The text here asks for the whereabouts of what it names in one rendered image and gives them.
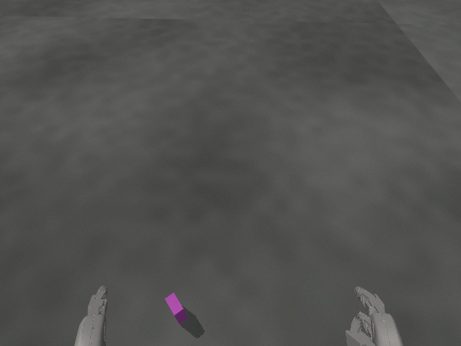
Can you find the right robot hand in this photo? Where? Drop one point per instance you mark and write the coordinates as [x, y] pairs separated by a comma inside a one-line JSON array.
[[380, 328]]

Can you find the left robot hand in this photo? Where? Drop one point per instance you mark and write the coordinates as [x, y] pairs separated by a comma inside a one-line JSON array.
[[92, 329]]

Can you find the carton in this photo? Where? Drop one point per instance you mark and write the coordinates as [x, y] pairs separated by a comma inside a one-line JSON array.
[[176, 308]]

